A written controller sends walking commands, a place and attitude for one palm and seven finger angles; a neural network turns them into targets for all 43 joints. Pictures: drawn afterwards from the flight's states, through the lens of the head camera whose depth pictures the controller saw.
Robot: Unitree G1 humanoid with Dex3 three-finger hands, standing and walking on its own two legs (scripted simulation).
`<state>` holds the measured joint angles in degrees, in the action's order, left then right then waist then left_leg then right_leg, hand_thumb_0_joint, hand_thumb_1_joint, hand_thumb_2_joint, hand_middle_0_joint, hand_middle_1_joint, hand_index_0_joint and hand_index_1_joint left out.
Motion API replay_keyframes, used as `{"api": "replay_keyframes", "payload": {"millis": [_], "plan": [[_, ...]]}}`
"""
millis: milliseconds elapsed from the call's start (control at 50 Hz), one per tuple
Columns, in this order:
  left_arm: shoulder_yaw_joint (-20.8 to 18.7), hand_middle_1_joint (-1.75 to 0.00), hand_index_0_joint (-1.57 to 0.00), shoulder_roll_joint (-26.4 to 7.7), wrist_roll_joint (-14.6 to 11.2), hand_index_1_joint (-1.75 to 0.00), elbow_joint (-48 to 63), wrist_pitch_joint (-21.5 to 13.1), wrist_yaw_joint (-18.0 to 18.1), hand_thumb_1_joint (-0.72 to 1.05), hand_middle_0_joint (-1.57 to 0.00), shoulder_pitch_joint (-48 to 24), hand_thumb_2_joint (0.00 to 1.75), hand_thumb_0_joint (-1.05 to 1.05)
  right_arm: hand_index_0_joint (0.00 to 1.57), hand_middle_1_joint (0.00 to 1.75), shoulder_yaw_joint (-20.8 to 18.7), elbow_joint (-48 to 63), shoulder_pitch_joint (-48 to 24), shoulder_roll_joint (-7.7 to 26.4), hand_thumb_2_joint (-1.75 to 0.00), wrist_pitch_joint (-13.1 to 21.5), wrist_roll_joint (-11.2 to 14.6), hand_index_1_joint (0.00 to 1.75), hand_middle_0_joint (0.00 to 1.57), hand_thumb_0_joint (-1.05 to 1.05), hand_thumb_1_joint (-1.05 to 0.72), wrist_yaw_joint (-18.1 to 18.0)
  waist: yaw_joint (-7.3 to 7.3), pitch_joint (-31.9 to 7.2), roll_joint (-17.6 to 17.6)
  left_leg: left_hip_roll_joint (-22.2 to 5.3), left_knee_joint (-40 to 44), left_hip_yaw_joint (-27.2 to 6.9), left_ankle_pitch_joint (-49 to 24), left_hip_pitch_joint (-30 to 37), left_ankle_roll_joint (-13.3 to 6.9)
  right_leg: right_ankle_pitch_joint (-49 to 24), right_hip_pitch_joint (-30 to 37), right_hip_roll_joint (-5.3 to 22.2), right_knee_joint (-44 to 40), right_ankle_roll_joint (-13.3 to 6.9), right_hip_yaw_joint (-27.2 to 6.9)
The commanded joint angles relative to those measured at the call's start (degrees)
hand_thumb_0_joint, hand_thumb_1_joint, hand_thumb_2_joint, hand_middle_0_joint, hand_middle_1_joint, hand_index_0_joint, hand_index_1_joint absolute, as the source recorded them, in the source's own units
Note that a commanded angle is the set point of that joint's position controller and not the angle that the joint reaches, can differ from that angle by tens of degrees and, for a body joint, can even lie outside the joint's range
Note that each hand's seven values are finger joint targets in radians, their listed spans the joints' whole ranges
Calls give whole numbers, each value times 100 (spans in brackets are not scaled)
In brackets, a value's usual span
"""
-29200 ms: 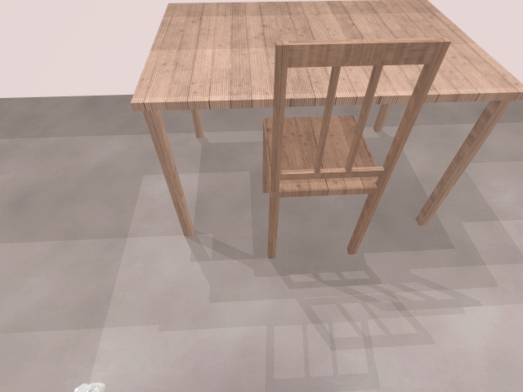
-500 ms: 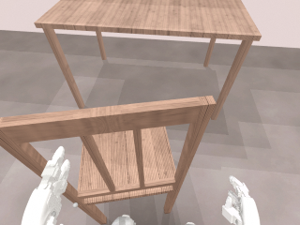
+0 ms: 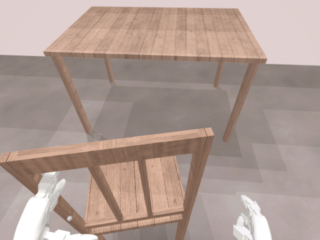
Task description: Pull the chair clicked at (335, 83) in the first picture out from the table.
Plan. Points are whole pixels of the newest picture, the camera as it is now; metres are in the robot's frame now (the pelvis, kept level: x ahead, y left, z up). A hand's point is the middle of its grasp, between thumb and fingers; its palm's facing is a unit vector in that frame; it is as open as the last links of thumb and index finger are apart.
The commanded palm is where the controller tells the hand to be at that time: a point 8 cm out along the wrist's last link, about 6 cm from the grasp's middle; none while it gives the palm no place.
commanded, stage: draw the hand back to the body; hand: left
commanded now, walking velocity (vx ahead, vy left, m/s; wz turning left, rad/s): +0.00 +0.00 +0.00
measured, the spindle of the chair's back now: (109, 197) +0.24 +0.17 -0.04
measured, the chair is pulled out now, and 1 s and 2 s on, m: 0.64 0.63 0.67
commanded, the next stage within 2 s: step back with the hand held close in 0.82 s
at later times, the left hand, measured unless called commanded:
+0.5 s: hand (52, 198) +0.18 +0.24 +0.09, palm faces +0.31 -0.84 -0.44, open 8.4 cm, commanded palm +0.16 +0.30 +0.20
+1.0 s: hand (50, 199) +0.17 +0.24 +0.09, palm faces +0.29 -0.84 -0.45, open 7.2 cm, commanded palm +0.15 +0.29 +0.20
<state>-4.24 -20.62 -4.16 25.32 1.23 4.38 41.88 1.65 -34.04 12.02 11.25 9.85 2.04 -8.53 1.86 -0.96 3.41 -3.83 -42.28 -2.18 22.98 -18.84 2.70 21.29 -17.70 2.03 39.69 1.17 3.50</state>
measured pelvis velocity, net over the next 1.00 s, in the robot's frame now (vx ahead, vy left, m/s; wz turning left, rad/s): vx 0.02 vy -0.01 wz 0.02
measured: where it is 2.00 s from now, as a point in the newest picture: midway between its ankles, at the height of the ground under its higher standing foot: outside the picture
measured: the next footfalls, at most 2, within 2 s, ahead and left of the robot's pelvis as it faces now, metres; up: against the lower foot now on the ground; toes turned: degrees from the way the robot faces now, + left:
left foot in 1.92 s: -0.04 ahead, +0.13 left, +0.00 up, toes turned +4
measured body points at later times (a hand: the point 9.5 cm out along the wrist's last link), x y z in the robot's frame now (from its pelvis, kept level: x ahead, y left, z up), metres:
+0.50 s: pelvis +0.03 -0.01 +0.02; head +0.03 -0.03 +0.47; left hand +0.15 +0.28 +0.11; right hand +0.24 -0.22 -0.06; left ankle +0.00 +0.15 -0.72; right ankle +0.00 -0.14 -0.72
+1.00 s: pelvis +0.02 -0.01 +0.02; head +0.03 -0.03 +0.47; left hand +0.15 +0.29 +0.12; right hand +0.22 -0.22 -0.07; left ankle +0.00 +0.15 -0.72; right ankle +0.00 -0.14 -0.72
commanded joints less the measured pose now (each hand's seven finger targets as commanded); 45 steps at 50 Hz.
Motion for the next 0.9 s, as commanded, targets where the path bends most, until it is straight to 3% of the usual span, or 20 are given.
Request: {"api": "replay_keyframes", "payload": {"millis": [0,60,120,180,220,260,320,360,400,420,560,600,640,700,860,880], "plan": [[-1643,-14,-10,-1016,162,-14,1653,-542,611,14,-10,-578,53,0,20,30,-142,804,-815,555,-90,358,-48,30,20,0,-90,-19,186,-286,435,169,1163,64,-1204,552,-250,-1123,495,63,-1110,-322,-49],[-1753,-16,-11,-1082,156,-16,1675,-531,634,25,-11,-842,58,0,20,30,-152,709,-872,591,-90,364,-73,30,20,0,-90,8,189,-302,266,142,1305,94,-1450,811,-261,-1389,670,69,-1243,-290,-39],[-1816,-19,-13,-1074,173,-19,1701,-531,647,36,-13,-1020,64,0,20,30,-142,605,-885,605,-90,396,-98,30,20,0,-90,39,204,-327,453,149,1443,126,-1751,1061,-257,-1683,839,84,-1320,-292,-35],[-2070,-21,-14,-1414,196,-21,2041,-530,721,47,-14,-1376,69,0,20,30,-136,489,-855,654,-90,484,-137,30,20,0,-90,61,247,-588,566,151,1526,103,-2153,1227,-258,-2009,1155,119,-1324,-301,-8],[-2038,-22,-15,-1349,175,-22,2141,-480,731,54,-15,-1474,73,0,20,30,-116,467,-963,644,-90,519,-130,30,20,0,-90,92,245,-532,641,151,1552,125,-2297,1328,-262,-2167,1161,127,-1343,-283,-25],[-2133,-24,-16,-1451,169,-24,2310,-458,759,61,-16,-1668,76,0,20,30,-108,432,-982,660,-90,569,-128,30,20,0,-90,126,250,-626,611,147,1547,129,-2446,1415,-264,-2282,1239,128,-1357,-272,-12],[-2254,-26,-18,-1600,164,-26,2507,-421,814,72,-18,-1931,81,0,20,30,-89,347,-978,702,-90,614,-123,30,20,0,-90,142,252,-677,889,156,1587,116,-2598,1500,-247,-2402,1328,141,-1357,-279,-11],[-2328,-28,-19,-1699,165,-28,2657,-399,850,79,-19,-2119,85,0,20,30,-82,336,-985,718,-90,637,-114,30,20,0,-90,156,252,-701,836,155,1576,110,-2686,1522,-245,-2444,1359,138,-1340,-269,25],[-2422,-29,-19,-1850,162,-29,2798,-362,883,86,-19,-2291,88,0,20,30,-59,304,-954,733,-90,660,-82,30,20,0,-90,160,264,-728,1104,180,1597,90,-2736,1507,-225,-2460,1427,144,-1316,-286,7],[-2489,-30,-20,-1922,148,-30,2814,-350,903,90,-20,-2315,90,0,20,30,-68,292,-951,735,-90,657,-77,30,20,0,-90,156,266,-758,1046,176,1584,102,-2827,1557,-234,-2542,1435,142,-1296,-276,33],[-2438,-30,-20,-1864,157,-30,2826,-307,873,90,-20,-2271,90,0,20,30,-79,261,-971,746,-90,677,-92,30,20,0,-90,231,275,-896,935,159,1528,87,-3133,1647,-245,-2775,1499,152,-1241,-240,89],[-2405,-30,-20,-1842,166,-30,2808,-290,859,90,-20,-2247,90,0,20,30,-52,257,-985,723,-90,685,-87,30,20,0,-90,237,287,-779,1073,172,1534,103,-3031,1564,-237,-2741,1483,157,-1274,-260,73],[-2441,-30,-20,-1869,158,-30,2800,-309,858,90,-20,-2263,90,0,20,30,-72,260,-994,736,-90,686,-100,30,20,0,-90,246,276,-854,847,167,1514,106,-2993,1586,-250,-2769,1495,154,-1262,-240,96],[-2395,-30,-20,-1808,167,-30,2784,-306,844,90,-20,-2247,90,0,20,30,-47,258,-996,712,-90,696,-91,30,20,0,-90,253,279,-799,1058,181,1529,118,-2852,1544,-246,-2656,1458,167,-1297,-259,70],[-2458,-30,-20,-1874,174,-30,2817,-363,858,90,-20,-2250,90,0,20,30,-64,259,-994,734,-90,727,-113,30,20,0,-90,246,287,-865,880,165,1534,110,-2766,1511,-260,-2584,1462,167,-1259,-251,106],[-2472,-30,-20,-1890,170,-30,2733,-318,846,90,-20,-2211,90,0,20,30,-70,236,-1035,753,-90,730,-99,30,20,0,-90,256,281,-840,983,170,1565,88,-2608,1443,-233,-2415,1467,155,-1281,-268,50]]}}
